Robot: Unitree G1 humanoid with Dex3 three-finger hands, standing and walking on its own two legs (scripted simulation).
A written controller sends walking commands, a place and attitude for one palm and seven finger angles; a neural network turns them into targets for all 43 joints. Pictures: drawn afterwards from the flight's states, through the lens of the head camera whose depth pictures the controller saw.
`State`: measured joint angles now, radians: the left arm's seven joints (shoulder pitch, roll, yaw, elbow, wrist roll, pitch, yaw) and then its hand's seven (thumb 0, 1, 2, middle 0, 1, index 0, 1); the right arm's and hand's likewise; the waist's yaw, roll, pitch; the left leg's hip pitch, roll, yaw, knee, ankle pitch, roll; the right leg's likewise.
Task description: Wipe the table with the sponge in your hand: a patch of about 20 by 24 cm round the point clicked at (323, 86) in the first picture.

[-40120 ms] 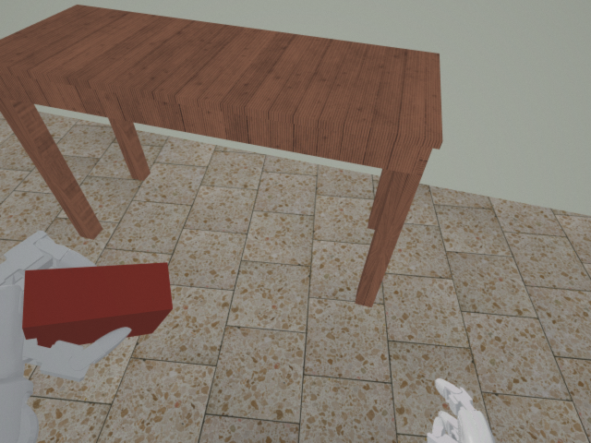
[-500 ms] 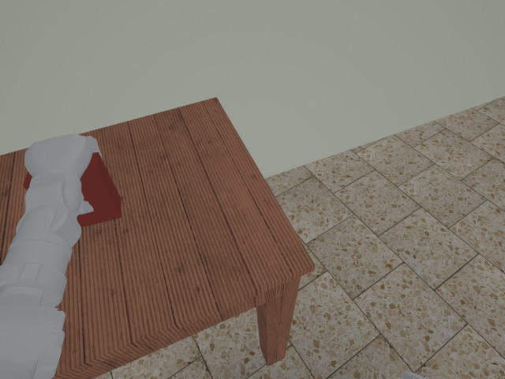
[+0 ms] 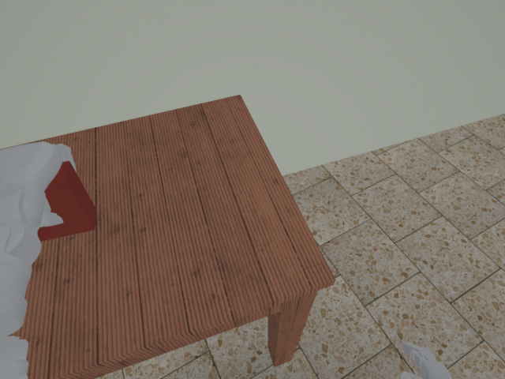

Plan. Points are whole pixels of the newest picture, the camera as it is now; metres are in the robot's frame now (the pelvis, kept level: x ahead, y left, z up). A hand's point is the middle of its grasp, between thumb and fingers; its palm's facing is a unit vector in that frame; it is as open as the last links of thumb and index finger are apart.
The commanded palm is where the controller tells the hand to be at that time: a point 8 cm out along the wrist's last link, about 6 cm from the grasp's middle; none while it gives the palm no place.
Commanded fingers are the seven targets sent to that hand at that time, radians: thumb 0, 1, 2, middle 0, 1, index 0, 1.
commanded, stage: wipe back along the first lane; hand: left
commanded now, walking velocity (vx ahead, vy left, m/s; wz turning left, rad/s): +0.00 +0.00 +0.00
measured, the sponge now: (53, 211) +0.34 +0.37 +0.06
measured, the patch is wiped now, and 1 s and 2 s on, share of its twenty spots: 0.95 0.95 0.95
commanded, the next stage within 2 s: lift the sponge slowly off the table in 1.60 s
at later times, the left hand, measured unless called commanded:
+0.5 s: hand (48, 215) +0.31 +0.34 +0.10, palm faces -0.03 -0.03 -1.00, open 9.5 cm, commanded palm +0.28 +0.33 +0.13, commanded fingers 0.00 0.10 1.30 -1.20 -1.60 -1.20 -1.60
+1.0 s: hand (51, 241) +0.27 +0.32 +0.09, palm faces +0.00 -0.02 -1.00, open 9.5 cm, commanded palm +0.24 +0.31 +0.12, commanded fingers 0.00 0.10 1.30 -1.20 -1.60 -1.20 -1.60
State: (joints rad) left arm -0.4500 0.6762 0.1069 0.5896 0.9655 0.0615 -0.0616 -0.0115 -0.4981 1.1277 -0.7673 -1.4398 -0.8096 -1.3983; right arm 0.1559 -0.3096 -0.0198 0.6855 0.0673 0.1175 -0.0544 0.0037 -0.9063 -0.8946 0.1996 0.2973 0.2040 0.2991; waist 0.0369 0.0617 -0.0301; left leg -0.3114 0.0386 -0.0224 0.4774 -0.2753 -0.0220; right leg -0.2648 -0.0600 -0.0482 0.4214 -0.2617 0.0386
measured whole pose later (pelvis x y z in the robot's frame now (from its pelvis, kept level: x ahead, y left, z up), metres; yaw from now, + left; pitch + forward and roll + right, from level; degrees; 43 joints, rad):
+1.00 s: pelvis -0.01 -0.01 +0.00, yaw +0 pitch +2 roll -1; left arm -0.06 0.55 0.05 0.11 0.91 0.27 0.01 -0.01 -0.47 1.12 -0.73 -1.48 -0.77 -1.45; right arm 0.11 -0.30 0.00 0.66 0.06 0.12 -0.03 0.01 -0.91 -0.89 0.20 0.30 0.20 0.30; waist 0.07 0.10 -0.03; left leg -0.24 0.04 -0.03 0.48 -0.28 -0.03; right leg -0.20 -0.06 -0.05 0.45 -0.28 0.04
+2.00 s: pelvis -0.01 -0.01 +0.00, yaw +0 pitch -1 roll +0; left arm 0.29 0.53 0.03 -0.28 0.88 0.35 0.03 0.00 -0.48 1.12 -0.74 -1.46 -0.79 -1.43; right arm 0.08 -0.28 0.01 0.64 0.04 0.09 -0.05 0.01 -0.91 -0.89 0.20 0.30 0.20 0.30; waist 0.11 0.10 -0.01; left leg -0.19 0.04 -0.02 0.49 -0.29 -0.03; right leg -0.16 -0.05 -0.04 0.47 -0.29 0.03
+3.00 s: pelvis -0.04 -0.02 +0.00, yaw +0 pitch -4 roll +0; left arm 0.06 0.60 0.03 -0.21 0.83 0.38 -0.09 -0.01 -0.50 1.12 -0.78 -1.42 -0.82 -1.38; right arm 0.02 -0.29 0.04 0.66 0.05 0.07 -0.09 0.01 -0.90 -0.89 0.20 0.30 0.20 0.30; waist 0.13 0.12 0.03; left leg -0.14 0.05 -0.04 0.41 -0.21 -0.05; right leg -0.12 -0.04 -0.06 0.42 -0.24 0.02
